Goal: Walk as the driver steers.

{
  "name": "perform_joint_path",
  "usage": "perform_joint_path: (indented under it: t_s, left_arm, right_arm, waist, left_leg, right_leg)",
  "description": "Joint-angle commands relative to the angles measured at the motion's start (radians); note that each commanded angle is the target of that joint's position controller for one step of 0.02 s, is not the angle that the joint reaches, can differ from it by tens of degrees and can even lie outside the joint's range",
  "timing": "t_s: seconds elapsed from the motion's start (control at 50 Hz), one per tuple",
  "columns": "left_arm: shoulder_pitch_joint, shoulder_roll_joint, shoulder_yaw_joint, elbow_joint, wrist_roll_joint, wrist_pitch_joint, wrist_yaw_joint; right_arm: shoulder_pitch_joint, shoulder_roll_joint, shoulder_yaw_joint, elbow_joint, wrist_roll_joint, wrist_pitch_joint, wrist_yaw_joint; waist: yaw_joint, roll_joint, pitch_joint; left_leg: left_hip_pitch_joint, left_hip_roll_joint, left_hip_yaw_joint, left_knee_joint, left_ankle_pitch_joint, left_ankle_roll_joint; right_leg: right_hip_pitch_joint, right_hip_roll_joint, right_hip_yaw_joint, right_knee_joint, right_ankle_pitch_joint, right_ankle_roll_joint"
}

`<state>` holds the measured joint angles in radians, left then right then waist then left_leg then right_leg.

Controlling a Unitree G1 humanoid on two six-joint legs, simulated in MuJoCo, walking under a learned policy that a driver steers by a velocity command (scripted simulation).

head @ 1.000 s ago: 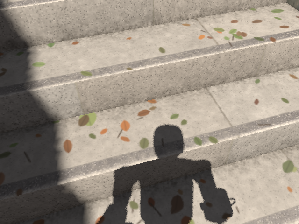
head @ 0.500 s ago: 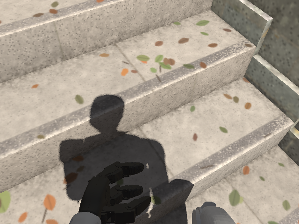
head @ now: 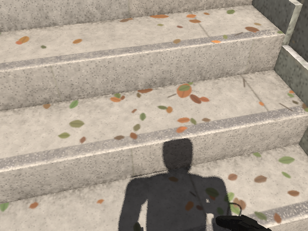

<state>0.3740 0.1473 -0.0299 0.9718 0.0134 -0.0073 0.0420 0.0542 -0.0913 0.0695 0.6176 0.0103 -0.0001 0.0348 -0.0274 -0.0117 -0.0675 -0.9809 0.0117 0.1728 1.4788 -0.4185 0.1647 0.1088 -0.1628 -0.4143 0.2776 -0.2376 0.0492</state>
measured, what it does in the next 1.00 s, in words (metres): climbs, turning left: left foot 0.17 m higher, then right foot 0.17 m higher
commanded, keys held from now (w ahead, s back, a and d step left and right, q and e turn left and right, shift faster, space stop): w+q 0.08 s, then q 0.50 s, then no key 0.30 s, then e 0.12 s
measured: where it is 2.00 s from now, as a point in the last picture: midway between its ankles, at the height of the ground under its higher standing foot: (124, 229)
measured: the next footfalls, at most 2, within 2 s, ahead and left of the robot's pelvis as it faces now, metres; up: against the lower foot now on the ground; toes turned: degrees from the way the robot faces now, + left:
left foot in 0.02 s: +0.17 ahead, +0.06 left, +0.17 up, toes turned +3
right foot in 0.52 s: +0.49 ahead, +0.00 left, +0.34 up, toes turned +23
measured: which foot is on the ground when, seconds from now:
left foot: up 0.00-0.00, down 0.02-0.56, up 0.58-1.00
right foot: down 0.00-0.02, up 0.04-0.50, down 0.52-1.00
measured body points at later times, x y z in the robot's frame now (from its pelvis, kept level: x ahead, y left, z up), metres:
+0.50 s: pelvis +0.25 +0.02 +0.17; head +0.26 +0.08 +0.61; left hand +0.46 +0.23 +0.11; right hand +0.33 -0.20 +0.05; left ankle +0.13 +0.05 -0.58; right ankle +0.45 -0.02 -0.39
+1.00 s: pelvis +0.36 +0.09 +0.27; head +0.38 +0.10 +0.72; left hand +0.32 +0.32 +0.15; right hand +0.60 +0.01 +0.17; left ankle +0.35 +0.25 -0.40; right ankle +0.46 -0.01 -0.41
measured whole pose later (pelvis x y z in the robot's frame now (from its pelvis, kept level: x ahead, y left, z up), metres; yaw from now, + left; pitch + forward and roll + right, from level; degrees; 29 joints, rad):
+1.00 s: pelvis +0.36 +0.09 +0.27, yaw +28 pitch +2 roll -1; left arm 0.31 0.13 0.00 0.68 -0.01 0.04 0.11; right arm 0.17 -0.13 0.06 0.62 0.02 0.04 -0.01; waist 0.06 0.01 0.01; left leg -0.64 0.06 -0.03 1.04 -0.35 -0.10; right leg -0.54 -0.06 -0.06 0.93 -0.42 0.01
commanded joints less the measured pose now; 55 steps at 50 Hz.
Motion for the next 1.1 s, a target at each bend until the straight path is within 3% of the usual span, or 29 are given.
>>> perform_joint_path:
  t_s: [0.02, 0.04, 0.06, 0.08, 0.12, 0.14, 0.2, 0.24, 0.28, 0.34, 0.44, 0.46, 0.5, 0.52, 0.54, 0.56, 0.58, 0.6, 0.62, 0.64, 0.66, 0.78, 0.9, 0.96, 1.0, 1.02, 1.04, 1.06, 1.1]
  left_arm:
    - [-0.156, 0.374, 0.097, -0.16, -0.049, -0.014, 0.014]
    - [-0.165, 0.189, 0.059, -0.238, -0.022, -0.041, -0.004]
    - [-0.265, 0.146, 0.058, -0.3, -0.001, -0.085, -0.041]
    - [-0.27, 0.113, 0.064, -0.315, -0.028, -0.109, -0.072]
    - [-0.344, 0.045, 0.035, -0.361, 0.011, -0.127, -0.098]
    - [-0.299, 0.018, 0.024, -0.354, 0.027, -0.124, -0.098]
    - [-0.257, -0.018, -0.01, -0.38, 0.025, -0.122, -0.101]
    - [-0.259, -0.014, -0.021, -0.381, 0.014, -0.112, -0.089]
    - [-0.357, -0.003, -0.029, -0.426, 0.033, -0.104, -0.071]
    - [-0.386, -0.061, -0.042, -0.437, 0.028, -0.1, -0.05]
    - [-0.774, -0.113, -0.083, -0.63, 0.003, -0.109, -0.04]
    - [-0.765, -0.082, -0.072, -0.645, -0.004, -0.101, -0.037]
    - [-0.468, 0.062, 0.009, -0.54, -0.009, -0.093, -0.024]
    - [-0.355, 0.109, 0.036, -0.495, 0.001, -0.095, -0.014]
    - [-0.07, 0.19, 0.054, -0.437, 0.023, -0.104, -0.016]
    - [0.064, 0.251, 0.086, -0.412, 0.075, -0.094, 0.0]
    - [-0.01, 0.195, 0.069, -0.412, 0.101, -0.062, 0.028]
    - [-0.138, 0.075, 0.044, -0.422, 0.048, -0.047, 0.053]
    - [-0.214, 0.01, 0.032, -0.397, -0.003, -0.032, 0.068]
    - [-0.275, -0.036, 0.024, -0.374, -0.016, -0.024, 0.071]
    - [-0.308, -0.04, 0.021, -0.366, -0.006, -0.031, 0.066]
    - [-0.225, 0.063, 0.034, -0.303, 0.023, -0.04, 0.035]
    - [-0.109, 0.135, 0.063, -0.369, -0.001, -0.002, 0.079]
    - [-0.087, 0.179, 0.088, -0.378, -0.023, 0.049, 0.087]
    - [-0.034, 0.196, 0.104, -0.35, -0.039, 0.055, 0.074]
    - [-0.037, 0.126, 0.078, -0.33, -0.021, 0.035, 0.048]
    - [-0.126, 0.016, 0.05, -0.375, -0.006, 0.007, 0.017]
    - [-0.167, 0.027, 0.057, -0.371, -0.041, 0.001, 0.007]
    - [-0.159, 0.091, 0.081, -0.348, -0.057, 0.026, 0.009]
  right_arm:
    - [0.282, -0.285, -0.146, 0.02, 0.0, -0.023, -0.002]
    - [0.331, -0.431, -0.188, 0.051, -0.012, -0.011, -0.008]
    - [0.332, -0.444, -0.19, 0.051, -0.041, -0.012, -0.024]
    - [0.366, -0.336, -0.154, 0.089, -0.056, -0.028, -0.032]
    - [0.336, -0.126, -0.096, 0.144, -0.043, -0.048, -0.018]
    - [0.29, -0.096, -0.088, 0.158, -0.029, -0.052, -0.023]
    - [0.286, -0.144, -0.091, 0.174, -0.027, -0.044, -0.021]
    - [0.287, -0.141, -0.088, 0.157, -0.028, -0.03, -0.022]
    - [0.29, -0.122, -0.079, 0.14, -0.021, -0.018, -0.039]
    - [0.391, -0.151, -0.084, 0.167, -0.055, 0.01, -0.067]
    - [0.494, -0.186, -0.114, 0.151, -0.012, 0.075, -0.131]
    - [0.473, -0.205, -0.124, 0.146, -0.003, 0.075, -0.142]
    - [0.337, -0.276, -0.141, 0.117, -0.009, 0.049, -0.124]
    - [0.225, -0.263, -0.138, 0.099, -0.018, 0.029, -0.122]
    - [0.131, -0.318, -0.149, 0.049, -0.002, -0.018, -0.107]
    - [0.126, -0.267, -0.149, 0.01, 0.016, -0.038, -0.073]
    - [0.15, -0.226, -0.136, 0.018, -0.017, -0.039, -0.031]
    - [0.165, -0.24, -0.137, -0.008, -0.024, -0.029, 0.006]
    - [0.122, -0.166, -0.103, -0.04, -0.032, -0.009, 0.016]
    - [0.14, -0.119, -0.079, -0.033, -0.047, 0.012, 0.02]
    - [0.196, -0.113, -0.071, -0.014, -0.042, 0.024, 0.015]
    - [0.178, -0.091, -0.037, -0.045, -0.003, 0.01, -0.046]
    - [0.039, -0.153, -0.054, -0.129, 0.0, 0.027, -0.07]
    - [0.012, -0.076, -0.013, -0.129, 0.006, 0.023, -0.048]
    - [0.109, -0.11, -0.052, -0.031, 0.019, 0.029, -0.036]
    - [0.19, -0.139, -0.082, 0.005, 0.033, 0.031, -0.043]
    - [0.253, -0.273, -0.115, -0.014, -0.011, 0.024, -0.05]
    - [0.307, -0.265, -0.109, -0.049, -0.083, 0.01, -0.055]
    - [0.176, -0.214, -0.097, -0.091, -0.078, -0.01, -0.07]
  waist:
    - [-0.196, -0.183, -0.125]
    - [-0.104, 0.208, -0.096]
    - [-0.081, 0.266, -0.183]
    - [-0.041, 0.186, -0.092]
    - [0.025, -0.004, 0.079]
    - [0.071, -0.024, 0.076]
    - [0.095, -0.015, 0.043]
    - [0.096, -0.077, 0.047]
    - [0.071, -0.067, 0.041]
    - [0.02, 0.136, -0.04]
    - [-0.069, 0.202, 0.021]
    - [-0.038, 0.223, 0.018]
    - [0.081, 0.325, -0.176]
    - [0.149, 0.287, -0.221]
    - [0.27, 0.266, -0.344]
    - [0.28, -0.187, -0.522]
    - [0.2, -0.501, -0.523]
    - [0.117, -0.346, -0.369]
    - [0.05, -0.172, -0.126]
    - [-0.004, 0.003, 0.043]
    - [-0.054, 0.083, 0.097]
    - [-0.051, -0.041, 0.074]
    - [0.055, -0.115, -0.04]
    - [0.074, -0.151, -0.053]
    - [0.083, -0.089, -0.036]
    - [0.044, -0.144, -0.072]
    - [0.01, 0.137, -0.065]
    - [-0.055, 0.246, -0.154]
    - [-0.005, 0.156, -0.023]
  left_leg:
    - [0.594, -0.144, -0.123, -0.513, -0.098, 0.077]
    - [0.788, 0.01, -0.663, -0.884, -0.148, 0.17]
    - [0.886, 0.122, -1.241, -1.265, -0.568, 0.174]
    - [0.829, 0.183, -1.287, -1.338, -0.546, 0.089]
    - [0.569, 0.107, -1.005, -1.14, -0.275, 0.008]
    - [0.534, 0.063, -0.858, -1.052, -0.129, -0.021]
    - [0.636, 0.024, -0.641, -1.025, 0.362, -0.063]
    - [0.638, 0.014, -0.534, -0.991, 0.459, -0.101]
    - [0.535, -0.045, -0.461, -1.002, 0.487, -0.143]
    - [0.719, -0.004, -0.548, -0.944, 0.704, -0.12]
    - [0.869, 0.091, -0.687, -1.234, 0.741, -0.079]
    - [0.857, 0.113, -0.701, -1.275, 0.721, -0.056]
    - [0.933, 0.087, -0.488, -1.133, 1.718, -0.054]
    - [0.906, 0.057, -0.439, -1.019, 2.134, -0.078]
    - [0.832, 0.083, -0.526, -0.805, 2.141, -0.047]
    - [0.514, -0.095, -0.512, -0.377, 1.369, -0.145]
    - [0.411, -0.271, -0.522, 0.136, 0.057, -0.228]
    - [0.307, -0.233, -0.536, 0.299, 0.006, -0.235]
    - [0.215, -0.19, -0.456, 0.339, -0.005, -0.235]
    - [0.199, -0.14, -0.399, 0.325, 0.039, -0.187]
    - [0.246, -0.093, -0.356, 0.31, 0.077, -0.16]
    - [0.103, -0.07, -0.325, 0.304, 0.422, -0.182]
    - [-0.016, 0.031, -0.346, 0.171, 0.371, -0.296]
    - [0.322, 0.041, -0.154, -0.514, -0.165, -0.265]
    - [0.595, -0.066, 0.049, -0.833, 0.041, -0.252]
    - [0.801, -0.037, -0.123, -0.901, 0.099, -0.219]
    - [0.92, 0.228, -0.51, -0.985, 0.253, -0.097]
    - [0.871, 0.422, -0.87, -1.157, 0.15, 0.112]
    - [0.776, 0.39, -0.726, -1.119, 0.168, 0.129]
  right_leg:
    - [-0.132, -0.168, 0.129, 0.504, 1.489, -0.195]
    - [-0.524, 0.041, 0.203, 0.888, 0.448, -0.098]
    - [-0.794, 0.223, 0.516, 1.231, 0.025, -0.075]
    - [-0.911, 0.208, 0.608, 1.439, 0.076, -0.106]
    - [-1.005, 0.162, 0.583, 1.585, 0.18, -0.146]
    - [-1.033, 0.131, 0.566, 1.639, 0.196, -0.152]
    - [-1.181, 0.142, 0.522, 1.853, 0.106, -0.159]
    - [-1.272, 0.117, 0.472, 1.782, 0.124, -0.135]
    - [-1.21, 0.117, 0.376, 1.564, 0.24, -0.111]
    - [-1.384, 0.161, 0.34, 1.792, 0.266, -0.071]
    - [-1.403, 0.192, 0.297, 1.236, -0.113, -0.008]
    - [-1.267, 0.182, 0.307, 1.093, -0.172, -0.024]
    - [-0.79, 0.287, 0.197, 0.939, -0.197, -0.1]
    - [-0.637, 0.279, 0.26, 0.902, -0.042, -0.136]
    - [-0.359, 0.177, 0.511, 0.687, -0.056, -0.212]
    - [0.047, -0.065, 0.942, 0.504, 0.272, -0.395]
    - [-0.038, -0.212, 1.396, 0.205, 0.479, -0.491]
    - [-0.256, -0.179, 1.306, 0.229, 0.221, -0.438]
    - [-0.451, -0.115, 1.081, 0.26, -0.032, -0.368]
    - [-0.665, -0.064, 0.876, 0.305, -0.214, -0.307]
    - [-0.805, -0.025, 0.747, 0.335, -0.287, -0.258]
    - [-0.747, 0.017, 0.503, 0.311, -0.154, -0.259]
    - [-0.47, -0.118, 0.759, 0.332, -0.119, -0.3]
    - [-0.527, -0.022, 0.658, 0.262, -0.092, -0.214]
    - [-0.581, -0.015, 0.611, 0.278, -0.268, -0.202]
    - [-0.64, 0.024, 0.601, 0.353, -0.207, -0.189]
    - [-0.883, 0.166, 0.467, 0.643, -0.226, -0.068]
    - [-0.929, 0.175, 0.51, 0.951, -0.357, -0.023]
    - [-1.023, 0.181, 0.557, 1.361, -0.32, 0.025]
Over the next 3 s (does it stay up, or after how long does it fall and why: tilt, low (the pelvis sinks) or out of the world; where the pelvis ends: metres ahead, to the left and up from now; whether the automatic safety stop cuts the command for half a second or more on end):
stays up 0.49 0.12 0.33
